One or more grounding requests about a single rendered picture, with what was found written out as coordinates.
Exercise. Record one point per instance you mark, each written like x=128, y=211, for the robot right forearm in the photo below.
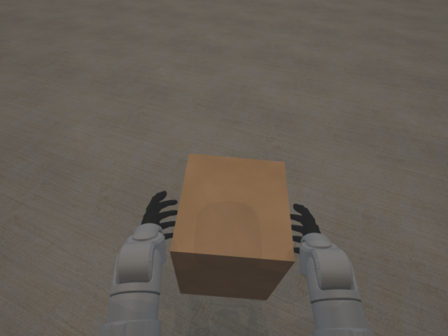
x=333, y=288

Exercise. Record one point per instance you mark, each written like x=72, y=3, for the robot left hand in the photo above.
x=152, y=214

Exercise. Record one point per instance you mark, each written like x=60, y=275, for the carton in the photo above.
x=232, y=236

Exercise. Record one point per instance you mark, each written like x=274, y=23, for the robot left forearm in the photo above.
x=136, y=285

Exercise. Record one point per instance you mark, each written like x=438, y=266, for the robot right hand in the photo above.
x=308, y=222

